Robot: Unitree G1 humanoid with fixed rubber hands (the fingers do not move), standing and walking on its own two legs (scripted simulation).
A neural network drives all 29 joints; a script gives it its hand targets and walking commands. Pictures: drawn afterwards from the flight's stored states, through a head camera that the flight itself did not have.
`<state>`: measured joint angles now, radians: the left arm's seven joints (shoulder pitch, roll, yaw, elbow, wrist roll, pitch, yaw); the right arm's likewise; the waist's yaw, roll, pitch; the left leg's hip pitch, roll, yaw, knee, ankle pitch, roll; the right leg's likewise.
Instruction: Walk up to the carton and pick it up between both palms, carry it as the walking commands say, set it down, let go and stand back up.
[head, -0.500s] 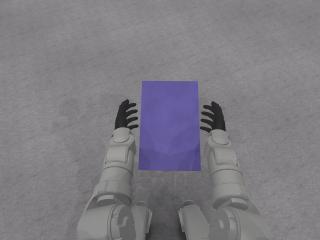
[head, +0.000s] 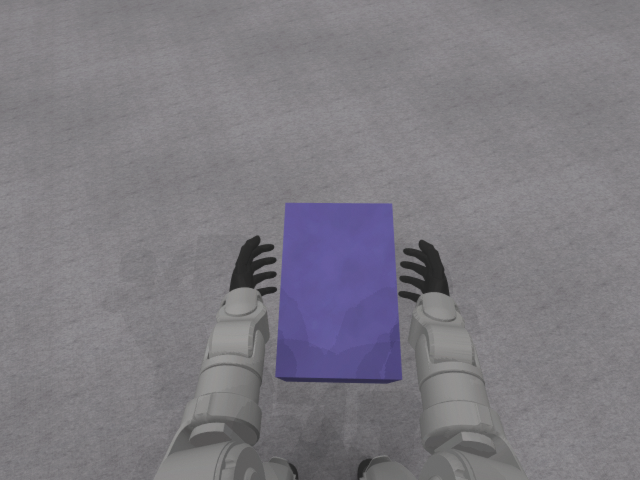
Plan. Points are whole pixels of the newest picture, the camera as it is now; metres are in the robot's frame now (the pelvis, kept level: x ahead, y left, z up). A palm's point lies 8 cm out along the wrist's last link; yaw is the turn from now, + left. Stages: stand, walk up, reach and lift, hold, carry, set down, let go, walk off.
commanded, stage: reach and lift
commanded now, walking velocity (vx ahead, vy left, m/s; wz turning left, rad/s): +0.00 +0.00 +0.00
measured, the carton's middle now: (337, 295) +0.39 -0.01 -0.11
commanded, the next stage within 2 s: hold in 1.64 s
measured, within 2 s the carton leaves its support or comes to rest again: neither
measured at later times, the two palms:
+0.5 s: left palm (230, 279) +0.33 +0.12 +0.05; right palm (446, 285) +0.33 -0.13 +0.06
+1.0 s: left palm (216, 286) +0.31 +0.13 +0.08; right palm (445, 285) +0.32 -0.12 +0.08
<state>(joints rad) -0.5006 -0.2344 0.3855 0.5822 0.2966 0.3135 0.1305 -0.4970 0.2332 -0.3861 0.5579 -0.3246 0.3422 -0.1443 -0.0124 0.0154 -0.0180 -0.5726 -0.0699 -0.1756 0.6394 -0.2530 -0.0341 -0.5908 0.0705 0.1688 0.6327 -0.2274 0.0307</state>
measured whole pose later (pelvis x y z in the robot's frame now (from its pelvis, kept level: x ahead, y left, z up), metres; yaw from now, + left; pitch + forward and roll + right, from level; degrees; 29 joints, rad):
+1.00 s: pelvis +0.00 +0.00 +0.02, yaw +1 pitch -9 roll +0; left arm -0.50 -0.22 0.38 0.58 0.37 0.69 0.11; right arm -0.49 0.23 -0.34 0.56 -0.36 0.70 -0.14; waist 0.00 0.00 -0.01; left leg -0.10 -0.04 -0.17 0.49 -0.24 -0.03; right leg -0.11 0.05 0.14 0.49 -0.22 0.01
